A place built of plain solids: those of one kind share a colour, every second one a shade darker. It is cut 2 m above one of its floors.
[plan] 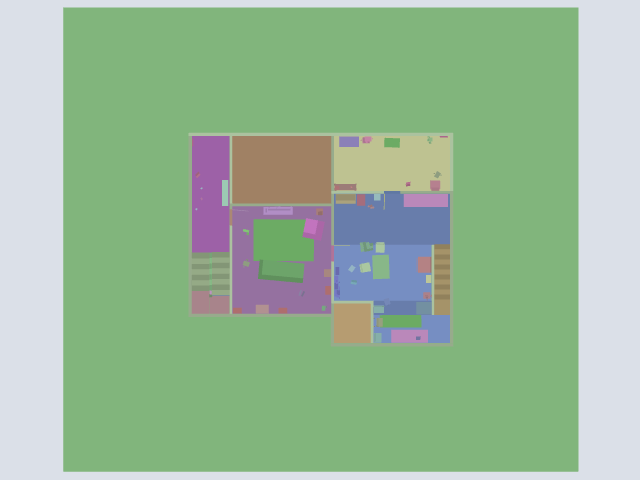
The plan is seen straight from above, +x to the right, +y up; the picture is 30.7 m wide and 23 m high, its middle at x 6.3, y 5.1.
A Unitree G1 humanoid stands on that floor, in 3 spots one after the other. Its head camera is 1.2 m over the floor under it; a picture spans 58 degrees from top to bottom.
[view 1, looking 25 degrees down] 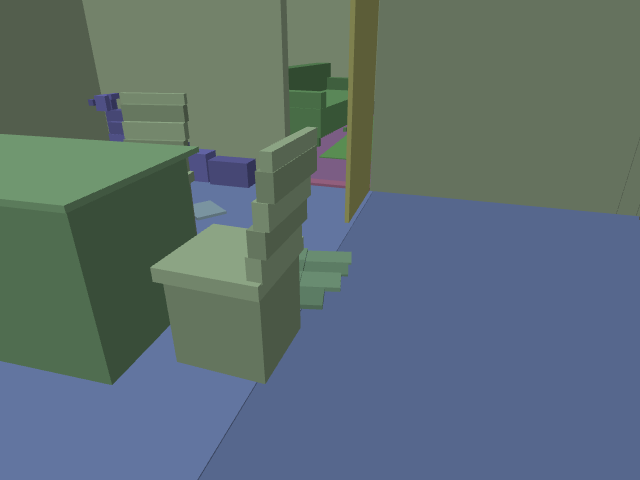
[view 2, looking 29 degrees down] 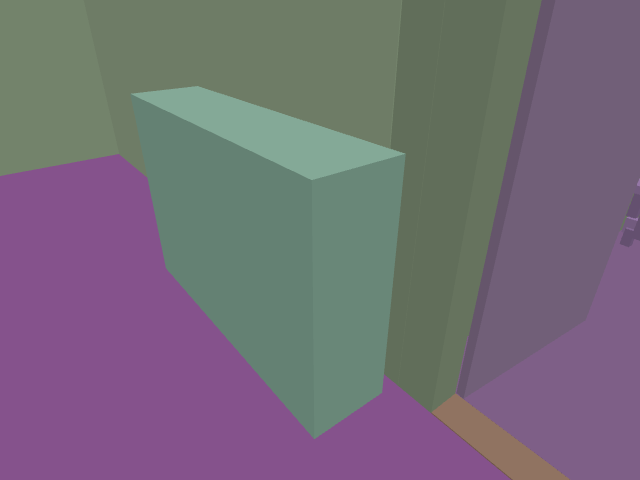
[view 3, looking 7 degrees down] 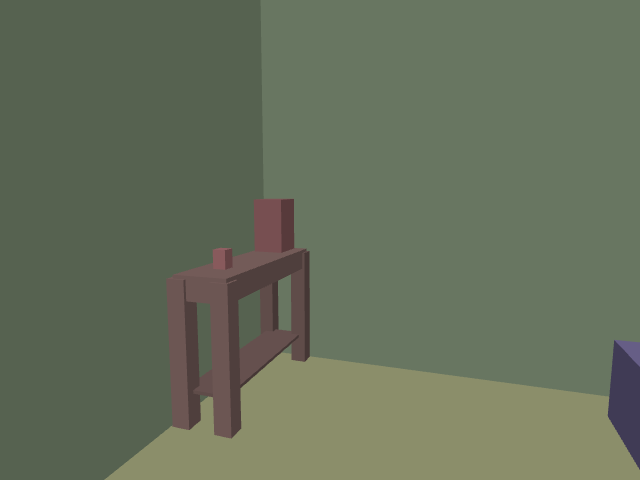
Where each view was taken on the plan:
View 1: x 10.53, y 5.47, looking -163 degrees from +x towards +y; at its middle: floor_kitchen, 2.84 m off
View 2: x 1.07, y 6.03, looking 52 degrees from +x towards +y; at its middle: pigeonholes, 1.02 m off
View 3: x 9.75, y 8.83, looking -161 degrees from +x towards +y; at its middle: wall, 2.96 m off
